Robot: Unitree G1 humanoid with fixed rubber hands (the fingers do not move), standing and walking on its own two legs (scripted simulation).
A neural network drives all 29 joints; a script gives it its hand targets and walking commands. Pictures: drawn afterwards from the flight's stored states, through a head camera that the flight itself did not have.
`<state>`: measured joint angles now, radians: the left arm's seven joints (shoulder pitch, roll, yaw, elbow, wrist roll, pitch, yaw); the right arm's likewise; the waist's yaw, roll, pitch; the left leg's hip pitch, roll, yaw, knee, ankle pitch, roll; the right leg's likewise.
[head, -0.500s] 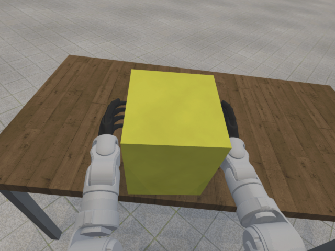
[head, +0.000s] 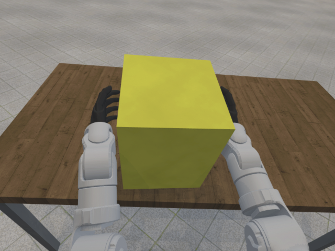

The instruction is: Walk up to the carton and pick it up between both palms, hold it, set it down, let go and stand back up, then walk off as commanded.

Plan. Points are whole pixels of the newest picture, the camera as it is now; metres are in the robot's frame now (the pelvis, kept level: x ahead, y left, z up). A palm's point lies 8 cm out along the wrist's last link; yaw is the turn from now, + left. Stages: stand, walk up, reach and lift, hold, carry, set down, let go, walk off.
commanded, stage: reach and lift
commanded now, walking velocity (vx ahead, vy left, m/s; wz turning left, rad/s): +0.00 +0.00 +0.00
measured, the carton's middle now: (165, 126) +0.37 -0.01 +0.13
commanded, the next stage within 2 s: hold in 1.38 s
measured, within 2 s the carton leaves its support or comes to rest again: neither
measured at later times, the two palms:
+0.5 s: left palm (101, 112) +0.36 +0.13 +0.19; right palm (233, 109) +0.36 -0.16 +0.19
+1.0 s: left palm (95, 106) +0.36 +0.14 +0.20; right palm (231, 100) +0.36 -0.15 +0.21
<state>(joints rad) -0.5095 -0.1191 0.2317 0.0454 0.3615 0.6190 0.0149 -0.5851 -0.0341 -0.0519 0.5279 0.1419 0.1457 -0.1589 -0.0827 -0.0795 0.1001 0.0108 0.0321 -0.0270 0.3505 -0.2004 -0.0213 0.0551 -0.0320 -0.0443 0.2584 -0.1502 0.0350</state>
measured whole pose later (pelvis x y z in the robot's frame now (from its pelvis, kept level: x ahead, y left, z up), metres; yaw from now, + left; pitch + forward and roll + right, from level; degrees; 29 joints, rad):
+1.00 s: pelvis -0.01 -0.01 +0.00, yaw +1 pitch -11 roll -1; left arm -0.69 -0.06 0.33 0.18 0.38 0.71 -0.05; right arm -0.80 -0.04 -0.08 0.67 0.17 0.26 -0.19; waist -0.11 -0.08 0.07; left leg 0.04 0.03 -0.04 0.33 -0.18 -0.03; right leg 0.08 -0.03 -0.06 0.27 -0.15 0.03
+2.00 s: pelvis -0.01 -0.01 +0.00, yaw +1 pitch -10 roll -1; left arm -0.73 -0.03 0.34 0.18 0.35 0.82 -0.06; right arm -0.89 -0.07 -0.06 0.65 0.25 0.42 -0.23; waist -0.10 -0.06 -0.01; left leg 0.00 0.04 -0.04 0.35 -0.18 -0.04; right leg 0.04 -0.02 -0.06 0.28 -0.16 0.02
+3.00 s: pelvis -0.01 -0.02 +0.00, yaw +2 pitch -9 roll -1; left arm -0.75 -0.03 0.35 0.18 0.34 0.84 -0.07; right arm -0.91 -0.08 -0.06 0.64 0.27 0.46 -0.25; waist -0.10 -0.05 -0.03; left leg -0.02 0.04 -0.05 0.35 -0.18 -0.04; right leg 0.03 -0.01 -0.05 0.29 -0.16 0.01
